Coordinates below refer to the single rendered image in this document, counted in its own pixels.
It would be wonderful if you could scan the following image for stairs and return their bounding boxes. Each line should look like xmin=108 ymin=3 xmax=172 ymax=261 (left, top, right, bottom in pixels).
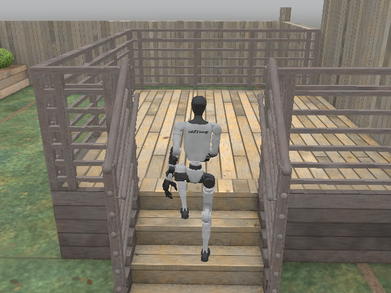
xmin=130 ymin=192 xmax=264 ymax=293

